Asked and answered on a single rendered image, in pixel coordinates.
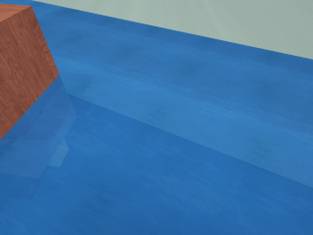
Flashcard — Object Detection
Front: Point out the pedestal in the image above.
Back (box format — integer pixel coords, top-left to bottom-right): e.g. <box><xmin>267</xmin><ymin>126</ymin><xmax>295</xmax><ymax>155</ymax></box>
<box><xmin>0</xmin><ymin>3</ymin><xmax>60</xmax><ymax>139</ymax></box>

